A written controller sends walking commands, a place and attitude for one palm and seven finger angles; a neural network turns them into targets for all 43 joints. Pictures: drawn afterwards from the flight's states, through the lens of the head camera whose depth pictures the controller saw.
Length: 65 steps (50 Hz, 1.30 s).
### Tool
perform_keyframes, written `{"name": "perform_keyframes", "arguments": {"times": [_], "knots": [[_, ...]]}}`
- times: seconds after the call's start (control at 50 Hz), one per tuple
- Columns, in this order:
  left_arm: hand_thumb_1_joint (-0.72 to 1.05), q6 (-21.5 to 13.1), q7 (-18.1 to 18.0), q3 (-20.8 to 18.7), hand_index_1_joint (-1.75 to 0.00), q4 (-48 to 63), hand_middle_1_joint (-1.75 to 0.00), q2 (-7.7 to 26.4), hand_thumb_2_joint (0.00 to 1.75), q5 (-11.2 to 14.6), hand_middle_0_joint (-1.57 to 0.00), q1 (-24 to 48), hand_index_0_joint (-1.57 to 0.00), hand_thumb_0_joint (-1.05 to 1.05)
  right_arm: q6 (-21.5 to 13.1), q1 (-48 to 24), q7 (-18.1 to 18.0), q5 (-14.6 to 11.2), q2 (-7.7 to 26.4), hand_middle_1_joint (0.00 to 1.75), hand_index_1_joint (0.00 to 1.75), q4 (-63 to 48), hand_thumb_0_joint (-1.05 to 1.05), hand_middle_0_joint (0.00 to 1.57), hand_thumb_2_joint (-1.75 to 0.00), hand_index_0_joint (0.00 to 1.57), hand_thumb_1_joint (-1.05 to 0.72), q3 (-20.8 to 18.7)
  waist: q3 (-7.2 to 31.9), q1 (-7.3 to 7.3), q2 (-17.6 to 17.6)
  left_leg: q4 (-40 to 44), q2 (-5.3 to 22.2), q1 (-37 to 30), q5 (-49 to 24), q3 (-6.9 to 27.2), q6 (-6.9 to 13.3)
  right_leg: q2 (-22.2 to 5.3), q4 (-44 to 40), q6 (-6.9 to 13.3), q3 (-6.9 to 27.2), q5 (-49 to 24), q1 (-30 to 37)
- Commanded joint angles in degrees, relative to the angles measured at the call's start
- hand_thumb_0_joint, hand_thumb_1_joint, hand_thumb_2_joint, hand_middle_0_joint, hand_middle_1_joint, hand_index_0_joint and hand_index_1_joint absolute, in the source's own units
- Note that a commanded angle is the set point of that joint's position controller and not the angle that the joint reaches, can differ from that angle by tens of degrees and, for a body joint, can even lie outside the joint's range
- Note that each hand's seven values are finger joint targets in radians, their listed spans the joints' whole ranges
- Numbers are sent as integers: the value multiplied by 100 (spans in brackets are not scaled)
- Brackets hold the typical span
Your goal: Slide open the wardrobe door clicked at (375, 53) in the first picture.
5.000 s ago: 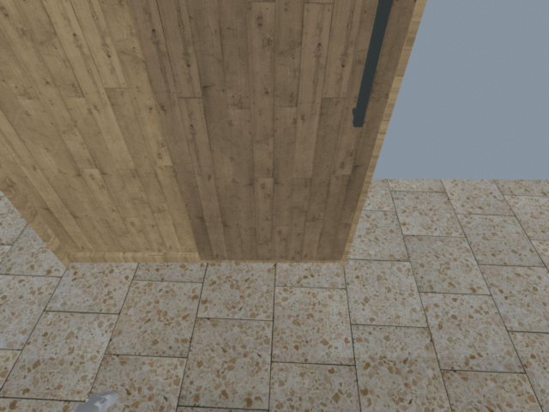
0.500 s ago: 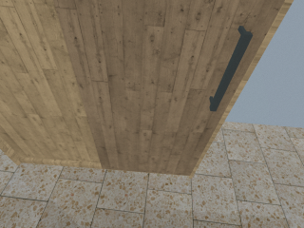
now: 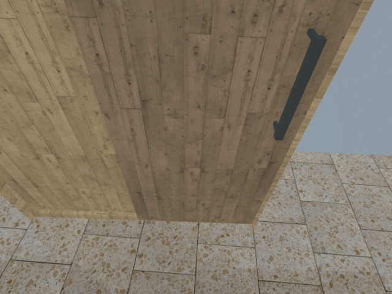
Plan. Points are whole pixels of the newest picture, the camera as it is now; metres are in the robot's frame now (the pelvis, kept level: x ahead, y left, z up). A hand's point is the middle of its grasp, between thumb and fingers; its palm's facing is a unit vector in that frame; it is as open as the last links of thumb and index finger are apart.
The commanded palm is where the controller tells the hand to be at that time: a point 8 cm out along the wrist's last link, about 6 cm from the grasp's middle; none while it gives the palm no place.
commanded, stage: look again from close up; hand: right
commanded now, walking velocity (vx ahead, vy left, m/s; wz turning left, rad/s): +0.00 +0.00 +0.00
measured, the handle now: (292, 91) +0.56 -0.21 +0.13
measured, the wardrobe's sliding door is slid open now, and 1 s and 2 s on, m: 0.00 0.00 0.00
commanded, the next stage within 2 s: shuffle to correct the standing spot in 0.26 s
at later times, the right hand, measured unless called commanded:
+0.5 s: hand out of the picture +0.00 -0.18 -0.17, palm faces +0.05 +0.98 -0.20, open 7.4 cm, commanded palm none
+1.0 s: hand out of the picture +0.15 -0.21 -0.17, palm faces +0.05 +0.97 -0.24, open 7.3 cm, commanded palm none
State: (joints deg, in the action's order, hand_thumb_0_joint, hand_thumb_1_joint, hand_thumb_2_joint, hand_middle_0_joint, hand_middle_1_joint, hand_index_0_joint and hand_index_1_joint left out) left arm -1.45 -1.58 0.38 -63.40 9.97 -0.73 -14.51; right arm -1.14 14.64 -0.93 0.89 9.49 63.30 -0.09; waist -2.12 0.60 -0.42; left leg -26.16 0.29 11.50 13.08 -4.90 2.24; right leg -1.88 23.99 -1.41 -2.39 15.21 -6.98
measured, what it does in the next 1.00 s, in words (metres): steps on the spot: left foot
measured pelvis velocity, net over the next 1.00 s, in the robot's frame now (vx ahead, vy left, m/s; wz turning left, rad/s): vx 0.09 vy -0.02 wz -0.03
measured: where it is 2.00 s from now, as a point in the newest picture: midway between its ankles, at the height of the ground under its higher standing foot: outside the picture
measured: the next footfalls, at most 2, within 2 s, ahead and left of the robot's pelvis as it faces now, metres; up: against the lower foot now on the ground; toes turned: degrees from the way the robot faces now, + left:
left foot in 0.98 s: +0.16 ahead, +0.04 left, +0.01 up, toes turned -7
right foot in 1.40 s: +0.15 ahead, -0.17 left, +0.00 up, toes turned -7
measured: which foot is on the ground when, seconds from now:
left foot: down 0.00-0.68, up 0.70-0.96, down 0.98-1.00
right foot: down 0.00-1.00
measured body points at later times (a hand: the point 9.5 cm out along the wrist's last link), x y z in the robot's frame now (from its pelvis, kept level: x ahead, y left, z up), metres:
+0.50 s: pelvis +0.00 +0.00 +0.00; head +0.00 +0.00 +0.45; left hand -0.01 +0.22 -0.16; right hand +0.00 -0.23 -0.16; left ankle +0.01 +0.09 -0.74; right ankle -0.02 -0.13 -0.74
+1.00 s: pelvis +0.09 -0.02 -0.02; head +0.13 +0.00 +0.43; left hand -0.01 +0.16 -0.18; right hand +0.14 -0.26 -0.15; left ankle +0.12 +0.05 -0.75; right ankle -0.01 -0.13 -0.74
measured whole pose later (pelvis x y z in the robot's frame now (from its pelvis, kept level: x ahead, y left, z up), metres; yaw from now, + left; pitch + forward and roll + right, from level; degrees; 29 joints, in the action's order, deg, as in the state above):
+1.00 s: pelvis +0.09 -0.02 -0.02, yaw -2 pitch +0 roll -2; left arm -2.3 -1.8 0.5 -64.7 5.6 -0.8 -26.9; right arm -1.9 10.9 -0.6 1.7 8.4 58.0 -2.7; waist -4.3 -0.6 -1.7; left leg -34.7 1.8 19.5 13.5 -6.6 3.2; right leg 1.6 29.5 1.2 -4.2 24.0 -5.0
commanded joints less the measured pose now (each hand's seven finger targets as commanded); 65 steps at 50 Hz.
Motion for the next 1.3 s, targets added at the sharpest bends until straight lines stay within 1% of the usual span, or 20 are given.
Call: {"name": "perform_keyframes", "arguments": {"times": [0.0, 0.38, 0.46, 0.52, 0.56, 0.6, 0.64, 0.66, 0.72, 0.78, 0.86, 0.92, 0.94, 0.96, 0.98, 1.0, 1.02, 1.06, 1.1, 1.28], "knots": [[90, -56, -25, -87, -30, 115, -30, 555, 90, -12, -20, -340, -20, 0, -96, 226, -78, -19, 768, 30, 30, -237, 0, 20, -90, 20, -90, -128, -133, -45, 133, 613, 697, -161, -623, 745, 57, -385, -402, 211, 310, -668, -448], [90, -10, -5, -33, -30, -16, -30, 321, 90, -40, -20, -625, -20, 0, -51, 364, -75, -8, 635, 30, 30, -235, 0, 20, -90, 20, -90, -139, -190, -8, 122, 759, 706, -186, 426, 801, 97, -312, -407, 196, 245, -103, -643], [90, 98, 43, -52, -30, 72, -30, 269, 90, -87, -20, -741, -20, 0, 25, 606, -60, 26, 818, 30, 30, -267, 0, 20, -90, 20, -90, -262, -485, 85, 644, 1290, 1117, 9, 2267, 1460, 353, 8, 296, 190, -71, 790, -1235], [90, 110, 70, -89, -30, 130, -30, 208, 90, -91, -20, -811, -20, 0, 32, 677, -85, 56, 921, 30, 30, -369, 0, 20, -90, 20, -90, -375, -546, 86, 904, 1701, 1605, 278, 2681, 1955, 650, -38, 1016, 212, -136, 792, -1335], [90, 66, 84, -86, -30, 103, -30, 126, 90, -83, -20, -999, -20, 0, 11, 576, -80, 57, 858, 30, 30, -421, 0, 20, -90, 20, -90, -402, -517, -26, 668, 1452, 1532, 542, 2298, 1665, 660, -91, 711, 244, -119, 613, -969], [90, 8, 86, -73, -30, -20, -30, 100, 90, -77, -20, -1411, -20, 0, 39, 366, -59, 44, 689, 30, 30, -490, 0, 20, -90, 20, -90, -384, -513, -192, 137, 641, 1044, 931, 1875, 943, 464, -86, -81, 286, -23, 494, -384], [90, -31, 27, -159, -30, -57, -30, 517, 90, -116, -20, -1754, -20, 0, 63, 241, -11, 59, 245, 30, 30, -634, 0, 20, -90, 20, -90, -298, -574, -279, -1276, -1007, 164, 1349, 1539, -182, 119, -986, -994, 698, 1222, 879, -340], [90, -38, -8, -183, -30, -28, -30, 595, 90, -106, -20, -1815, -20, 0, 48, 50, -7, 108, 146, 30, 30, -734, 0, 20, -90, 20, -90, -256, -745, -340, -1650, -1793, -13, 1964, 1803, -280, 62, -1387, -1416, 1064, 1891, 827, -131], [90, -136, -64, -104, -30, 18, -30, 366, 90, -97, -20, -1791, -20, 0, -32, -137, 37, 103, 95, 30, 30, -749, 0, 20, -90, 20, -90, -255, -667, -287, -746, -3112, 335, 2570, 1680, 136, 111, -1520, -1051, 1521, 1804, -1339, 331], [90, -209, -95, -93, -30, 83, -30, 379, 90, -121, -20, -1664, -20, 0, -54, -160, 79, 76, -56, 30, 30, -727, 0, 20, -90, 20, -90, -214, -325, -177, -335, -2778, 339, 2193, 1387, -25, 34, -1204, -829, 1417, 1102, -2640, 516], [90, -175, -85, -124, -30, 6, -30, 426, 90, -119, -20, -1706, -20, 0, -29, -273, 66, 45, -103, 30, 30, -786, 0, 20, -90, 20, -90, -217, -317, -167, -758, -1801, 165, 1447, 1243, -226, 39, -1066, -677, 1347, 764, -2789, 250], [90, -158, -90, -138, -30, 12, -30, 384, 90, -32, -20, -1572, -20, 0, -109, 283, 41, 65, 30, 30, 30, -629, 0, 20, -90, 20, -90, -274, -28, 168, -220, -229, 98, 27, -162, -229, -2, -821, 159, 954, 471, -2980, -122], [90, -184, -75, -128, -30, 38, -30, 295, 90, 33, -20, -1561, -20, 0, -160, 738, -16, 57, 241, 30, 30, -476, 0, 20, -90, 20, -90, -310, 327, 348, 239, -80, 430, -950, -970, 196, 61, -631, 646, 703, 318, -2751, -530], [90, -212, -63, -120, -30, 146, -30, 144, 90, 84, -20, -1526, -20, 0, -212, 1258, -107, 61, 599, 30, 30, -322, 0, 20, -90, 20, -90, -389, 716, 491, 1084, -210, 1489, -2027, -2885, 1406, 442, -192, 1528, 411, -15, -1347, -1495], [90, -147, -77, -139, -30, 268, -30, 62, 90, 92, -20, -1466, -20, 0, -208, 1407, -138, 11, 927, 30, 30, -285, 0, 20, -90, 20, -90, -428, 870, 398, 1478, 143, 2653, -2081, -5137, 2271, 1118, 245, 2594, 143, -158, 1700, -1817], [90, -69, -130, -175, -30, 263, -30, 55, 90, 77, -20, -1401, -20, 0, -179, 1242, -160, -1, 944, 30, 30, -326, 0, 20, -90, 20, -90, -385, 667, 287, 1101, 63, 2675, -1551, -5873, 1990, 1445, 114, 3024, 109, 269, 2146, -1724], [90, 21, -120, -193, -30, 241, -30, -36, 90, 76, -20, -1144, -20, 0, -161, 926, -184, 18, 815, 30, 30, -363, 0, 20, -90, 20, -90, -375, 338, 261, 1433, 86, 2455, -984, -5756, 1845, 1417, 24, 3381, 95, 323, 2070, -1753], [90, 161, -69, -221, -30, 216, -30, -125, 90, 80, -20, -938, -20, 0, -98, 382, -215, 37, 572, 30, 30, -535, 0, 20, -90, 20, -90, -282, -88, 52, 1033, 301, 2053, -176, -4840, 1157, 1161, -83, 3385, 51, 342, 1675, -1666], [90, 244, -8, -236, -30, 210, -30, -257, 90, 53, -20, -886, -20, 0, -55, 238, -220, 56, 630, 30, 30, -643, 0, 20, -90, 20, -90, -342, 2, -34, 680, 330, 1809, 74, -4456, 763, 970, -8, 3089, -24, 113, 1297, -1491], [90, 298, 65, -354, -30, 742, -30, 57, 90, 12, -20, -112, -20, 0, 97, 129, -142, 125, 997, 30, 30, -897, 0, 20, -90, 20, -90, -504, 307, 35, 1011, 260, 1668, 54, -2835, 953, 919, 119, 1863, -127, -90, 692, -1212]]}}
